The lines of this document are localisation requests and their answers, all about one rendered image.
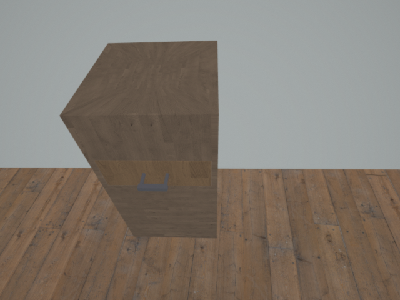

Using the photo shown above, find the cabinet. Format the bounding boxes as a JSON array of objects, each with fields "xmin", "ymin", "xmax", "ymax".
[{"xmin": 60, "ymin": 41, "xmax": 219, "ymax": 238}]

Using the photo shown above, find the handle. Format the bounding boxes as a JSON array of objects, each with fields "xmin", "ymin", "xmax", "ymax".
[{"xmin": 137, "ymin": 173, "xmax": 169, "ymax": 192}]

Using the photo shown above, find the drawer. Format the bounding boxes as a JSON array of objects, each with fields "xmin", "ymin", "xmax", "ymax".
[{"xmin": 95, "ymin": 160, "xmax": 211, "ymax": 186}]

